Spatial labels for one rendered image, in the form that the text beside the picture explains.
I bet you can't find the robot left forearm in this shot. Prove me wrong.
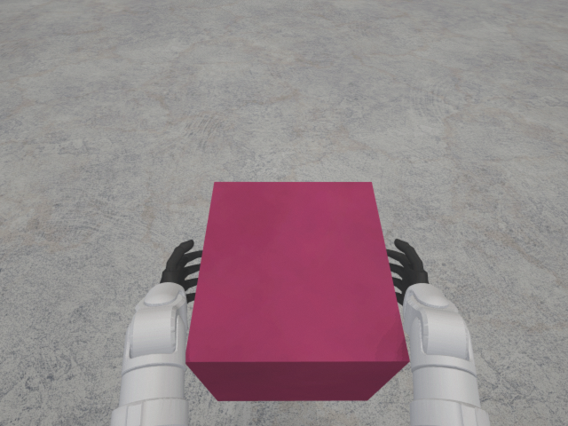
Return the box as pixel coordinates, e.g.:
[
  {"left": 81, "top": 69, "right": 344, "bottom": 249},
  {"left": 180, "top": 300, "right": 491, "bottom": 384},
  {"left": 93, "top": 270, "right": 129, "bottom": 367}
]
[{"left": 110, "top": 282, "right": 189, "bottom": 426}]

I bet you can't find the right robot hand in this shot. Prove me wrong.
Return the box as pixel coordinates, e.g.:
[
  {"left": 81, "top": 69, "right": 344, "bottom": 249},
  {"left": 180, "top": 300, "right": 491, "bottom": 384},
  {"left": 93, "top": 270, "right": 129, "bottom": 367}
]
[{"left": 386, "top": 239, "right": 429, "bottom": 306}]

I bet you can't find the robot right forearm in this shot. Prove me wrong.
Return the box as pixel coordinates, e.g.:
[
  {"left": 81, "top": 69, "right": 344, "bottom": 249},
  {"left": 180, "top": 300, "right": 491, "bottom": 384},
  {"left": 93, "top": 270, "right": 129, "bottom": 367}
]
[{"left": 403, "top": 283, "right": 491, "bottom": 426}]

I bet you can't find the left robot hand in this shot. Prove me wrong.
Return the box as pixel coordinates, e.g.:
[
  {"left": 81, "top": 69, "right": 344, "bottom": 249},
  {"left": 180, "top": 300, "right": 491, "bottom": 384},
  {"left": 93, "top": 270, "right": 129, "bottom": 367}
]
[{"left": 160, "top": 240, "right": 202, "bottom": 303}]

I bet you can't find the carton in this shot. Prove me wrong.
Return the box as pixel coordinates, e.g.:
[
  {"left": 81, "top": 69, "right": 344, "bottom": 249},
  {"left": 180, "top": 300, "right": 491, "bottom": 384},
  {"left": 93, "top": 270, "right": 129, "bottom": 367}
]
[{"left": 185, "top": 182, "right": 410, "bottom": 401}]

